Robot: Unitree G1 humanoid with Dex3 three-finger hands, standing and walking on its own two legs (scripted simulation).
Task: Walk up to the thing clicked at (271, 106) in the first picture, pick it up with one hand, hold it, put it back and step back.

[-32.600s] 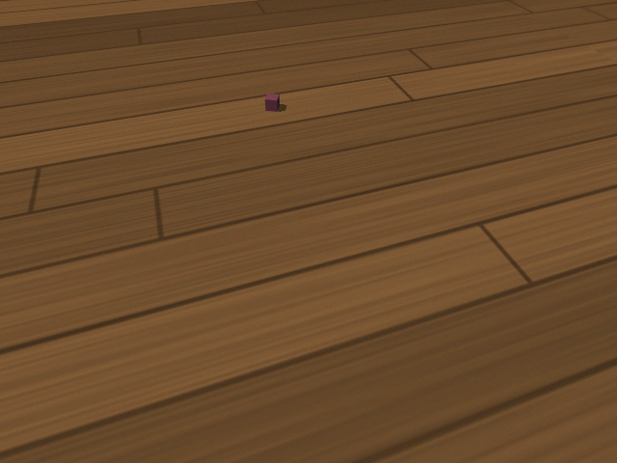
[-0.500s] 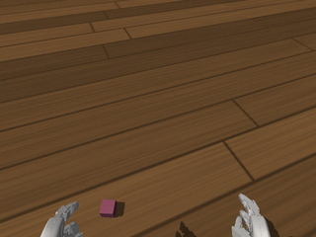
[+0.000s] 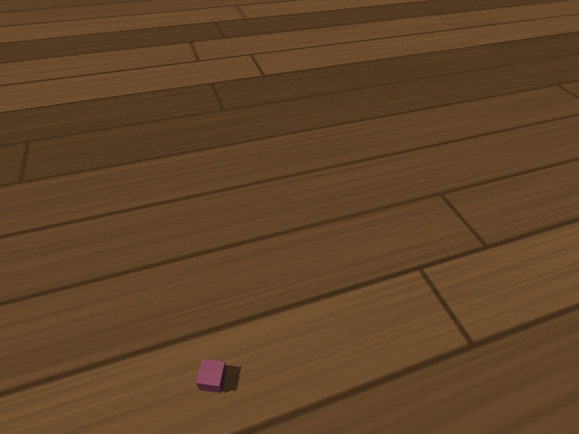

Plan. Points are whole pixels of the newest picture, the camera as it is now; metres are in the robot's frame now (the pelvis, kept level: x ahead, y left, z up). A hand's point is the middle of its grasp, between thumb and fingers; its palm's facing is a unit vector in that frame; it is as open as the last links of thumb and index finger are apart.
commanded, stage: stand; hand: left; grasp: from above
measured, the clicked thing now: (212, 376) +0.42 +0.24 -0.73
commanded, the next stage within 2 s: none
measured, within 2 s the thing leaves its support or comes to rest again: neither
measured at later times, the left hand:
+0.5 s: hand out of the picture +0.02 +0.24 -0.15, palm faces +0.04 -0.94 -0.33, open 7.3 cm
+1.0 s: hand out of the picture +0.05 +0.23 -0.15, palm faces +0.02 -0.95 -0.33, open 7.3 cm
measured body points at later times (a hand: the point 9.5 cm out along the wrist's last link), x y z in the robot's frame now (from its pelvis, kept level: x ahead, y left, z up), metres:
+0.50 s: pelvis -0.01 +0.00 +0.01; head -0.02 -0.01 +0.46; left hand +0.02 +0.29 -0.13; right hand +0.05 -0.28 -0.13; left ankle +0.01 +0.11 -0.73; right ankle -0.01 -0.14 -0.73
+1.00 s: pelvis +0.00 -0.01 +0.02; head +0.00 -0.02 +0.47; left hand +0.05 +0.27 -0.12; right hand +0.05 -0.30 -0.13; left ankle +0.01 +0.11 -0.73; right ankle -0.01 -0.14 -0.73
